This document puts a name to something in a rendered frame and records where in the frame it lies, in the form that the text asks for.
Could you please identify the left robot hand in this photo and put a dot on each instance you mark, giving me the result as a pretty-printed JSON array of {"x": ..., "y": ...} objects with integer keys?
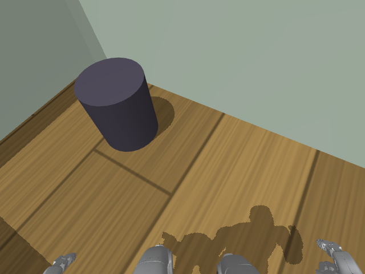
[{"x": 61, "y": 264}]

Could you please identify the right robot hand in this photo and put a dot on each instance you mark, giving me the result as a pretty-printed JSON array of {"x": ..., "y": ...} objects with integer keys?
[{"x": 343, "y": 261}]

